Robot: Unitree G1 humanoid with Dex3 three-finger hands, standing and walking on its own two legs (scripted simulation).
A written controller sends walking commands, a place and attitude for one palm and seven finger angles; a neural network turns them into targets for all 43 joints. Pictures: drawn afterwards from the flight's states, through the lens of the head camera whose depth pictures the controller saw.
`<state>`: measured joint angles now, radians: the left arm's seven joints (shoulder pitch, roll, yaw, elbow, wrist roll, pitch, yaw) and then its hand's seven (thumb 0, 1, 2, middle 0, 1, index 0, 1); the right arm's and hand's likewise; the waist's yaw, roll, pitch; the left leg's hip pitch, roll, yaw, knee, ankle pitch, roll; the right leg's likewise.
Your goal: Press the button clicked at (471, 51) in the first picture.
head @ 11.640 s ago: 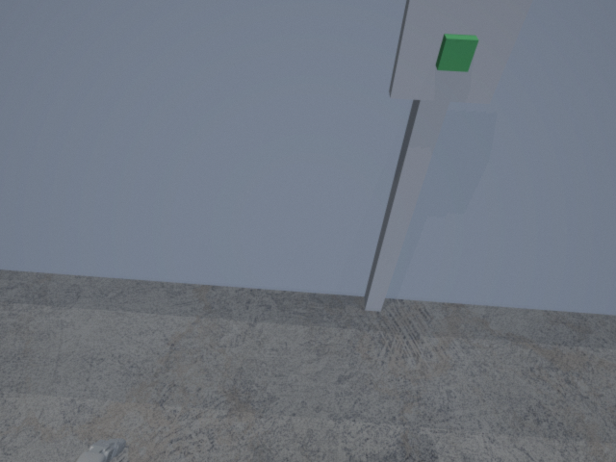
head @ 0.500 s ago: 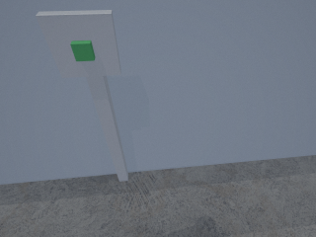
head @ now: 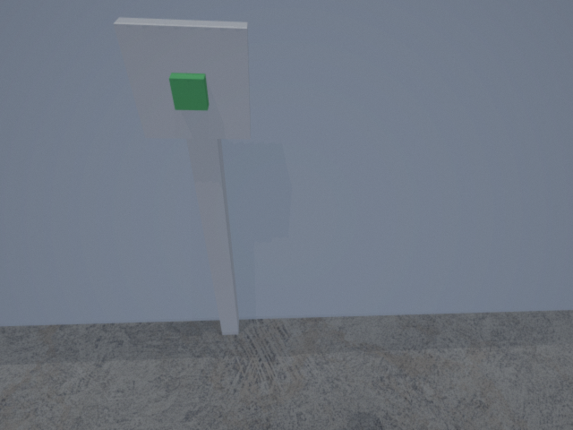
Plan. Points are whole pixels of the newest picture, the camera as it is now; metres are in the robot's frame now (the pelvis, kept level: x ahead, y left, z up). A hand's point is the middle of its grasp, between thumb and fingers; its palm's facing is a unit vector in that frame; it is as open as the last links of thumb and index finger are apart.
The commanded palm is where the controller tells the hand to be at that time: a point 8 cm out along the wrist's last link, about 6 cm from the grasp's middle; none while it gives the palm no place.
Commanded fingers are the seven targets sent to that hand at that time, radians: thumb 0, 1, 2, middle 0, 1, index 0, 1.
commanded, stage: look again from close up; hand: left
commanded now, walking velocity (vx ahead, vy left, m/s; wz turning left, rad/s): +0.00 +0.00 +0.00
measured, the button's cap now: (190, 91) +0.57 +0.21 +0.20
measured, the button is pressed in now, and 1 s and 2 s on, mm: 0 0 0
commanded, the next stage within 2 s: shuffle to correct the standing spot in 0.20 s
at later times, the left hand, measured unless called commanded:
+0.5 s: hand out of the picture +0.03 +0.23 -0.16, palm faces -0.02 -0.96 -0.29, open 7.4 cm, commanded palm none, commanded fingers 0.00 0.90 0.90 -0.20 -0.30 -0.20 -0.30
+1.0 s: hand out of the picture +0.03 +0.15 -0.18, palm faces +0.08 -0.99 -0.12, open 7.4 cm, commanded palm none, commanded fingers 0.00 0.90 0.90 -0.20 -0.30 -0.20 -0.30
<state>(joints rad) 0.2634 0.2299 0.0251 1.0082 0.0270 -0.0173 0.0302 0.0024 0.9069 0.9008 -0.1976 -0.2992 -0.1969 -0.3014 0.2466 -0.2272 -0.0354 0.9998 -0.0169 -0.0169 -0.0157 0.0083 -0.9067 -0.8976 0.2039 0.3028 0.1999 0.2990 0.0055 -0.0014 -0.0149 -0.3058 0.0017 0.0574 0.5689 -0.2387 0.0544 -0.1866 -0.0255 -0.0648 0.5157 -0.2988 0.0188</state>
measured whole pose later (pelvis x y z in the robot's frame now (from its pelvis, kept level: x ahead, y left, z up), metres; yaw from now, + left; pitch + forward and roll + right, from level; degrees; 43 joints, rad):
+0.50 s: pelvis +0.01 +0.01 +0.01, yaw +0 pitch -1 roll +0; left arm 0.27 0.28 -0.01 1.06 0.03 0.02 0.01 0.00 0.91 0.90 -0.19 -0.30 -0.19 -0.30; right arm 0.20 -0.27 0.00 1.05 -0.02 0.03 0.01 0.01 -0.91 -0.90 0.20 0.30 0.20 0.30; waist 0.00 0.00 -0.02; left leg -0.24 -0.04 0.07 0.43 -0.18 0.07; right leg -0.16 -0.06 -0.05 0.46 -0.28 0.02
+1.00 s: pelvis +0.09 -0.01 +0.01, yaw +3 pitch -2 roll -1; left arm 0.38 0.15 0.02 1.12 0.04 0.02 0.01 0.00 0.91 0.90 -0.20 -0.30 -0.20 -0.30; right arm 0.29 -0.13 -0.02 1.08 -0.02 -0.05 -0.03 0.01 -0.91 -0.90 0.20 0.30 0.20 0.30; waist 0.00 -0.03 0.03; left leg -0.19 0.04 0.16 0.52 -0.30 0.06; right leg -0.43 -0.07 -0.08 1.06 -0.37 0.01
